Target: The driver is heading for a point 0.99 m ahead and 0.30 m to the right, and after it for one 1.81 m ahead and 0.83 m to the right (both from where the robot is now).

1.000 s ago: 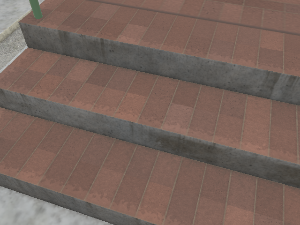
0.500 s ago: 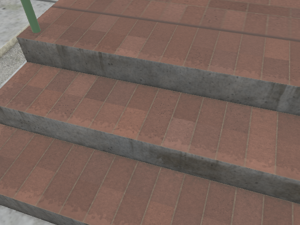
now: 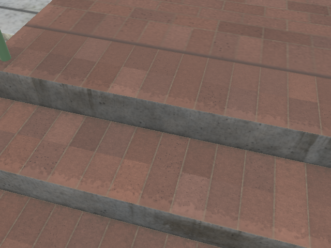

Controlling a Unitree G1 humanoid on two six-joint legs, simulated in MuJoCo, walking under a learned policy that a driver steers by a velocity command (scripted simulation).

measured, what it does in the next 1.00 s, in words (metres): climbs: right foot 0.16 m higher, then left foot 0.16 m higher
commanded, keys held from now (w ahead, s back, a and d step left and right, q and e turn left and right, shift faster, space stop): w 0.72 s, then w+e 0.04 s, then s+e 0.24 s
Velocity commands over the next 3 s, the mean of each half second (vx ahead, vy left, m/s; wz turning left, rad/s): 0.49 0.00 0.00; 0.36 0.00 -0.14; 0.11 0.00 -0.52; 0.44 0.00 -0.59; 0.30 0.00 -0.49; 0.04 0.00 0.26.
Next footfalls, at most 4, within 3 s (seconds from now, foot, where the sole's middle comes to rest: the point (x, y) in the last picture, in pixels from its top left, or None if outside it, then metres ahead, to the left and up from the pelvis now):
0.26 right None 0.30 -0.14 -0.62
0.86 left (142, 167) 0.71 0.08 -0.46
1.36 right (199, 203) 0.56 -0.11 -0.46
1.70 left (156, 135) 0.79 0.03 -0.37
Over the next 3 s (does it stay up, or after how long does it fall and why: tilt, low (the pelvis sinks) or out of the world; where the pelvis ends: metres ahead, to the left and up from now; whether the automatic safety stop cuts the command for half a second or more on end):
stays up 1.02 -0.33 0.46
